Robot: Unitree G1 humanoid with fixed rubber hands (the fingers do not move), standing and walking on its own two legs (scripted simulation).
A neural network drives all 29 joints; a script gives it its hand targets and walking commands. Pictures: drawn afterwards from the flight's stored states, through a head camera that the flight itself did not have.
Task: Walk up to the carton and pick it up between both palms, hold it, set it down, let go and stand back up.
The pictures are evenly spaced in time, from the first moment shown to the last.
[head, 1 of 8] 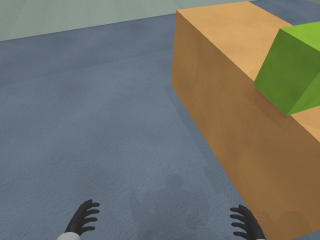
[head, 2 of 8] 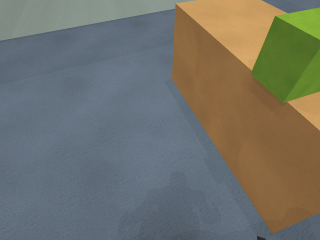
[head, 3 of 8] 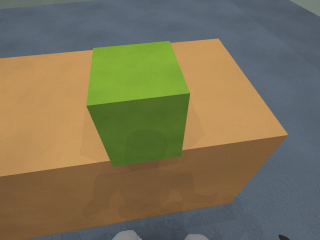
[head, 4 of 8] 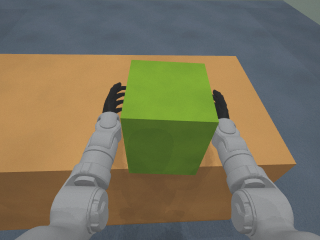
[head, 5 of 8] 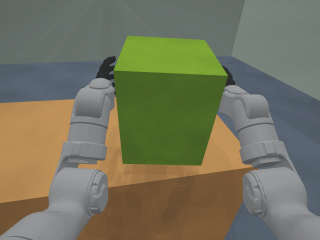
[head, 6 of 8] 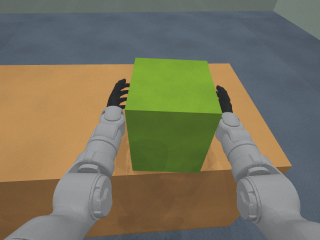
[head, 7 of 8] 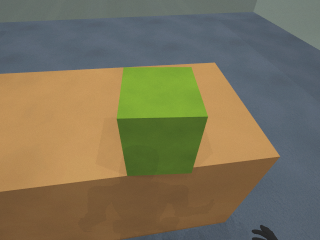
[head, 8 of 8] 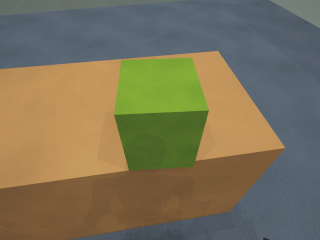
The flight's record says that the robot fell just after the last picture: no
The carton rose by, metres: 0.19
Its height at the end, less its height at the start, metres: +0.00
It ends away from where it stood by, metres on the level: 0.05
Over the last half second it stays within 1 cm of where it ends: yes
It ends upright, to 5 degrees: yes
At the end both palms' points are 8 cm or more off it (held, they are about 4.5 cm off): yes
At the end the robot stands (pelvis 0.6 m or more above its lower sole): yes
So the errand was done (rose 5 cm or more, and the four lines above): yes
